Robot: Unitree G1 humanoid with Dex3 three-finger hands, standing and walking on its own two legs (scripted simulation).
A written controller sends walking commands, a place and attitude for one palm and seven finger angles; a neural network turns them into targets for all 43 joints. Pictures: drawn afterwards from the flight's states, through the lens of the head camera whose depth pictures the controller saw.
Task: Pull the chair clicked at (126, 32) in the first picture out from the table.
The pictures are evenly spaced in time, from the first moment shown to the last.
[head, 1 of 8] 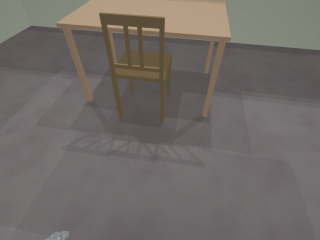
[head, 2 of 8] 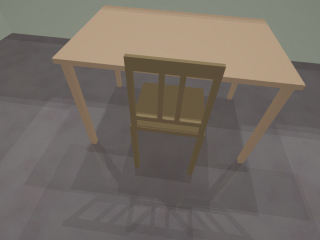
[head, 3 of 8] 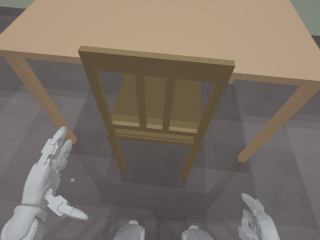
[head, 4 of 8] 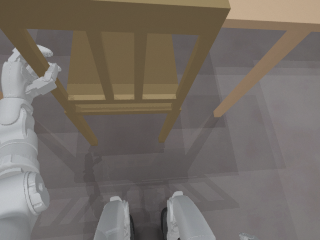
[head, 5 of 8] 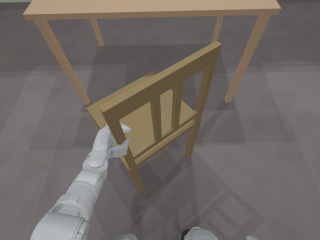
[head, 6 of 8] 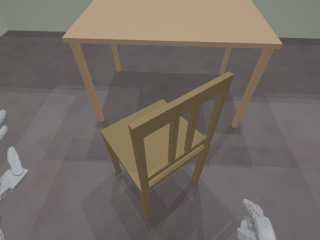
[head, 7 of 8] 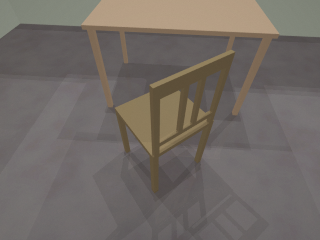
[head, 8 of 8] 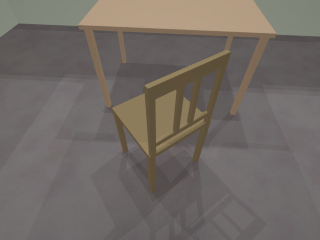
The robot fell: no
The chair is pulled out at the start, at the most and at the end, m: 0.00 0.51 0.51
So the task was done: yes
